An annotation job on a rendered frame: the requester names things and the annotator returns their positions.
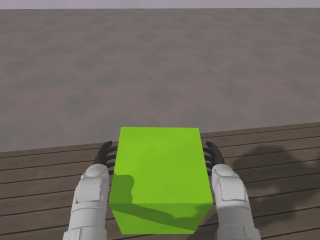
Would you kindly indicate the carton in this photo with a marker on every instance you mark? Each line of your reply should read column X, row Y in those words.
column 160, row 182

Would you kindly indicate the right robot forearm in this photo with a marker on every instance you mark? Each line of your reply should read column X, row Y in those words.
column 232, row 205

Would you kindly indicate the robot right hand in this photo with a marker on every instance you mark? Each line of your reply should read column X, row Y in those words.
column 215, row 158

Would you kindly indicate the robot left hand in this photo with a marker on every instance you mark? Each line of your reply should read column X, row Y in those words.
column 102, row 157

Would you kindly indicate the left robot forearm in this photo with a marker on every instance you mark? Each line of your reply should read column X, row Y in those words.
column 89, row 206

